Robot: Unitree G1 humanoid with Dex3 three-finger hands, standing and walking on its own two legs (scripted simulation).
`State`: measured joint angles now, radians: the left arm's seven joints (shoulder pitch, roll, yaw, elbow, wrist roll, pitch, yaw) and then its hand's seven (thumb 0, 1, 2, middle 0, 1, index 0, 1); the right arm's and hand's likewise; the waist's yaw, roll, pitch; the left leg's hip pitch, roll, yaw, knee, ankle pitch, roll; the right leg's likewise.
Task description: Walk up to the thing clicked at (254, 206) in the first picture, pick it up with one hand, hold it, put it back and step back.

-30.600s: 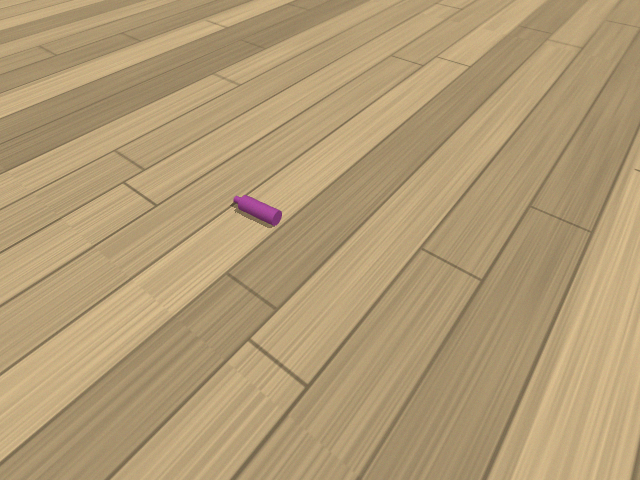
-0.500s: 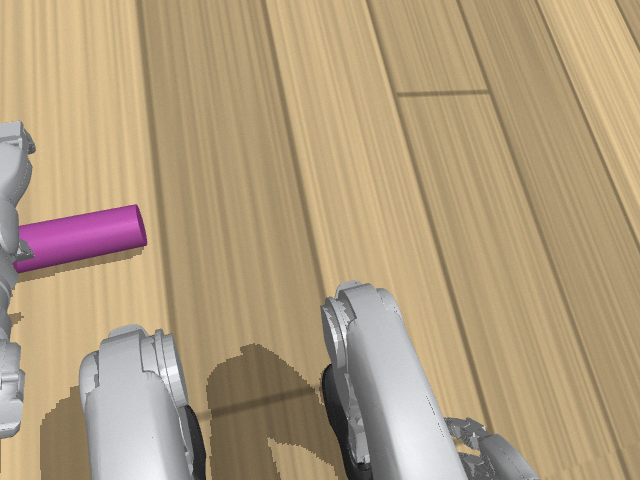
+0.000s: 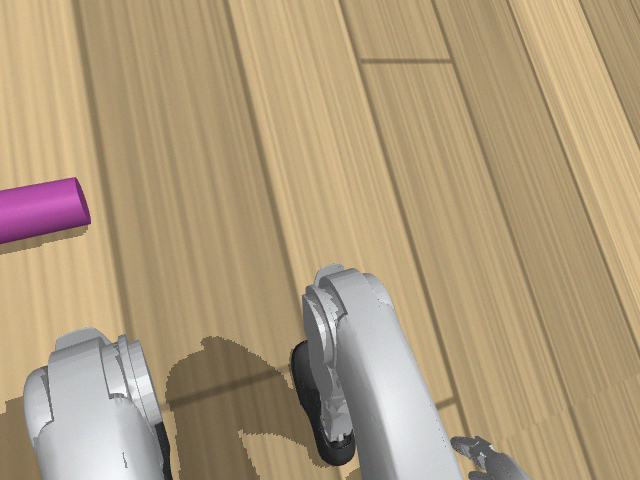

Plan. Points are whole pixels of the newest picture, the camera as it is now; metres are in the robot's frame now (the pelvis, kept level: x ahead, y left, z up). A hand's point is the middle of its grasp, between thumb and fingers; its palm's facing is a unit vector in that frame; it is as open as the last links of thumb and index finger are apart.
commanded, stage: home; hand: left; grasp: from above
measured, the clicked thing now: out of the picture +0.51 +0.31 -0.29
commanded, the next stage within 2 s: none
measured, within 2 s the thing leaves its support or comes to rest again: neither
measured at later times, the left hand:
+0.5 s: hand out of the picture +0.39 +0.29 +0.00, palm faces -0.33 -0.51 -0.80, open 8.6 cm
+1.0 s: hand out of the picture +0.26 +0.23 +0.21, palm faces +0.09 -0.94 -0.34, open 7.4 cm
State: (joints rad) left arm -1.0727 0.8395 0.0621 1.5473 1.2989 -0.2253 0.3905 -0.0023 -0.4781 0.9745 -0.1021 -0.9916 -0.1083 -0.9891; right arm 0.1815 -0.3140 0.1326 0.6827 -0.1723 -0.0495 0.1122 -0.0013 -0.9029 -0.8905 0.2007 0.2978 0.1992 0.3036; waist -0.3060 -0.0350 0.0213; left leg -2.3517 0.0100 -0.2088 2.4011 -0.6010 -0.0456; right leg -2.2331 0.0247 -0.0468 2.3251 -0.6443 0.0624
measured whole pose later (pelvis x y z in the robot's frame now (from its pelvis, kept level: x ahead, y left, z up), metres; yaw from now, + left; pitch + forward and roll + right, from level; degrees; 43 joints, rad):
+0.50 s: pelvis +0.02 +0.01 +0.12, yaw +3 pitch +34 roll -7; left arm -0.48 0.51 0.03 0.69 0.67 0.06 0.05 0.00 0.64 0.86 -0.21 -0.35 -0.21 -0.36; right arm 0.13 -0.27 -0.03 0.63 -0.02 0.03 0.11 0.00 -0.91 -0.89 0.20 0.30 0.20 0.30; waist -0.09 0.06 -0.19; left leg -2.01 0.05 -0.12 2.06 -0.66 -0.02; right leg -1.92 -0.01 -0.02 2.00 -0.69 0.07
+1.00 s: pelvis +0.05 +0.00 +0.29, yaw +8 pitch +22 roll -4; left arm 0.15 0.28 0.02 0.12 0.05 0.37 0.08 0.01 0.89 0.89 -0.21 -0.30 -0.21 -0.30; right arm 0.14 -0.20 0.04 0.54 0.04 -0.09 -0.09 0.01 -0.91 -0.90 0.20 0.30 0.20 0.30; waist -0.06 0.04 -0.18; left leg -1.27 0.05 -0.09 1.45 -0.56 -0.03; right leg -1.19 -0.03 -0.04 1.40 -0.59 0.04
